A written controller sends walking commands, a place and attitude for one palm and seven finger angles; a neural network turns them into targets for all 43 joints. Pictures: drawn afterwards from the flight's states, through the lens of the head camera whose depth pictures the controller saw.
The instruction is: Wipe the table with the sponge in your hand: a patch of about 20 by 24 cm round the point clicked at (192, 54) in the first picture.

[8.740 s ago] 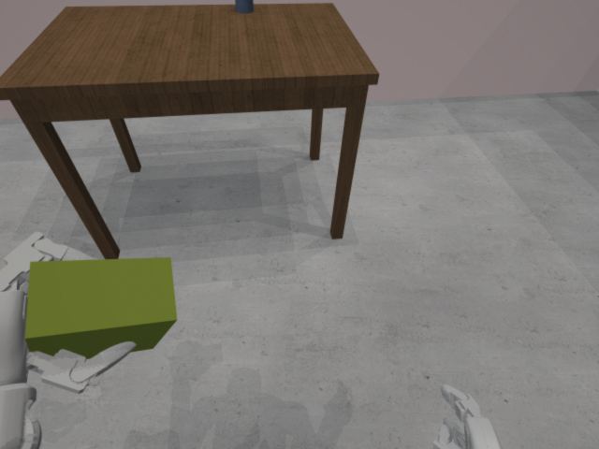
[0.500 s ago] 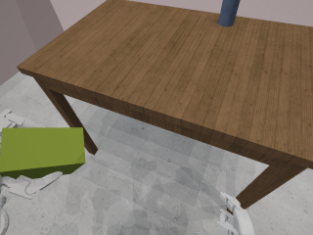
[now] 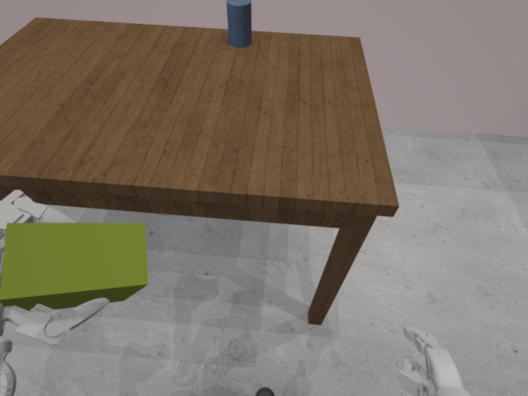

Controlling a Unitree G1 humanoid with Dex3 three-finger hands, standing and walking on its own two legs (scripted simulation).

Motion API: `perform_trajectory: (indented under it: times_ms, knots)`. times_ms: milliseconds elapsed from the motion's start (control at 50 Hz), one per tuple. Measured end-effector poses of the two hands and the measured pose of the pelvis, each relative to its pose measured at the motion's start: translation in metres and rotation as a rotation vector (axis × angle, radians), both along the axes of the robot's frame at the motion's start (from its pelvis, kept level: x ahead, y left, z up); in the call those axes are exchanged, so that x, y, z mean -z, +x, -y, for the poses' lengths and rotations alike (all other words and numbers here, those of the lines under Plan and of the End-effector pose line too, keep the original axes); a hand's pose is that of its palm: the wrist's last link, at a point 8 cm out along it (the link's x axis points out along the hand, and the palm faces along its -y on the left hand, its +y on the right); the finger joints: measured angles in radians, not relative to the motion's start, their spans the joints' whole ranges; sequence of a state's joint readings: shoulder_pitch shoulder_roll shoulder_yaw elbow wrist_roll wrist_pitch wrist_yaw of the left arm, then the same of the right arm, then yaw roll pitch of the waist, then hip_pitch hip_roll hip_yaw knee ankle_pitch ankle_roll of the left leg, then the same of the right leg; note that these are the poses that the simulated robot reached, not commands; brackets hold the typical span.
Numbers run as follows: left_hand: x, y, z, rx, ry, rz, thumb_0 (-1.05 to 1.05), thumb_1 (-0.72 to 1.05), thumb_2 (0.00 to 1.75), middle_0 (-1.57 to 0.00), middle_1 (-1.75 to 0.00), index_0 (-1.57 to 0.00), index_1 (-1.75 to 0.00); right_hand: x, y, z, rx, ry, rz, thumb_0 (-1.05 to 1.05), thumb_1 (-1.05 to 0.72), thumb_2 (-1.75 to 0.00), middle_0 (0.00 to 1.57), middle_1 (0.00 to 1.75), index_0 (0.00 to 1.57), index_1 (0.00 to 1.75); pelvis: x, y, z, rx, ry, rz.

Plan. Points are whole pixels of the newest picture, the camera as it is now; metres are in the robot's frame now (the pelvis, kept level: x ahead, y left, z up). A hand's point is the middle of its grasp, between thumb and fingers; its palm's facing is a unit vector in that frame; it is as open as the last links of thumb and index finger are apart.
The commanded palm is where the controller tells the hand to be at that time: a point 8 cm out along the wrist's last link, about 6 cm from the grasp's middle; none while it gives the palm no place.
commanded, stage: turn to face it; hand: left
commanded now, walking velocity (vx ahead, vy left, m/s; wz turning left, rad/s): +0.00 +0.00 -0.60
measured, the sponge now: (96, 268) +0.22 +0.21 +0.15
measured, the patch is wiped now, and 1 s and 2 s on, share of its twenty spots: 0.00 0.00 0.00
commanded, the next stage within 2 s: take the last steps up to it in 0.60 s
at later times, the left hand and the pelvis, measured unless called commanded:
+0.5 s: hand (205, 271) +0.22 +0.08 +0.17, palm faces +0.01 -0.83 -0.56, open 10.7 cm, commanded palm +0.18 +0.16 +0.18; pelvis -0.06 -0.06 +0.00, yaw -17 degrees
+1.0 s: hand (260, 302) +0.19 +0.02 +0.17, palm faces +0.00 -0.88 -0.47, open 10.7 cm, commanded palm +0.15 +0.10 +0.18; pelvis -0.10 -0.09 +0.00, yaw -23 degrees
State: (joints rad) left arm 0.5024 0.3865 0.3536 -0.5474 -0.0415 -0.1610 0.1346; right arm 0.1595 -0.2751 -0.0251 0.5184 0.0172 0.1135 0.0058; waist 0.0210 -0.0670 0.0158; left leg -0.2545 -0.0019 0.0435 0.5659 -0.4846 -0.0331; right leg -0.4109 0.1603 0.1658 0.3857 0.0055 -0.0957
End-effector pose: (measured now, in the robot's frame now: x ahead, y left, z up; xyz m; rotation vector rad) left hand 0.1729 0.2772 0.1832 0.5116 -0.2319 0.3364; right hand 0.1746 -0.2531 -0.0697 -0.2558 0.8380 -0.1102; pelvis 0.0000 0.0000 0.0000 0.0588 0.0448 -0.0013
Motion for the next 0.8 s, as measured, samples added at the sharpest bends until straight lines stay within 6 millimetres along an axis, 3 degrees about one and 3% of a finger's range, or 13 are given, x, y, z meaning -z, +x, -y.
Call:
perform_trajectory:
  times_ms: [80,160,220,340,460,580,700,800]
  knots:
    - [0.002,-0.002,0.01,0.071,0.024,0.026,-0.01,-0.54,1.0,-0.66,-1.38,-0.67,-1.37,0.003,-0.02,-0.007,0.02,0.016,0.042,0.01,-0.9,-0.9,0.2,0.3,0.2,0.3,0.006,-0.018,0.003,0.033,-0.016,0.024]
    - [-0.004,-0.002,0.021,0.085,0.06,0.02,-0.01,-0.54,1.0,-0.66,-1.38,-0.67,-1.37,0.013,-0.042,-0.016,0.063,0.104,0.067,0.01,-0.9,-0.9,0.2,0.3,0.2,0.3,0.006,-0.023,0.011,0.103,-0.041,0.043]
    - [-0.003,0.005,0.041,0.093,0.061,0.009,-0.01,-0.54,1.0,-0.66,-1.38,-0.67,-1.37,0.026,-0.061,-0.016,0.083,0.162,0.065,0.01,-0.9,-0.9,0.21,0.3,0.21,0.3,0.008,-0.025,0.022,0.164,-0.066,0.049]
    - [0.006,0.032,0.103,0.22,0.066,0.024,-0.01,-0.54,1.0,-0.66,-1.38,-0.67,-1.37,0.056,-0.105,0.019,0.152,0.18,-0.009,0.01,-0.9,-0.9,0.21,0.3,0.21,0.3,0.019,-0.046,0.05,0.203,-0.075,0.062]
    - [-0.003,0.03,0.141,0.386,0.113,-0.039,-0.01,-0.54,1.0,-0.66,-1.38,-0.67,-1.37,0.036,-0.153,0.072,0.325,0.086,-0.052,0.01,-0.9,-0.9,0.21,0.3,0.21,0.3,0.007,-0.059,0.058,0.285,-0.043,0.037]
    - [-0.016,0.022,0.141,0.434,0.137,0.026,-0.01,-0.54,1.0,-0.66,-1.38,-0.67,-1.37,0.011,-0.188,0.102,0.41,-0.025,-0.024,0.01,-0.9,-0.9,0.2,0.3,0.2,0.3,0.003,-0.066,0.059,0.331,-0.041,0.026]
    - [-0.004,0.018,0.133,0.385,0.05,0.052,-0.01,-0.54,1.0,-0.66,-1.38,-0.67,-1.37,0.0,-0.202,0.1,0.444,-0.053,0.05,0.01,-0.9,-0.9,0.2,0.3,0.2,0.3,0.003,-0.075,0.059,0.374,-0.053,0.045]
    - [0.005,0.009,0.153,0.368,-0.008,0.017,-0.01,-0.54,1.0,-0.66,-1.38,-0.67,-1.37,0.006,-0.204,0.085,0.423,0.028,0.113,0.01,-0.9,-0.9,0.2,0.3,0.2,0.3,0.001,-0.082,0.071,0.396,-0.074,0.042]
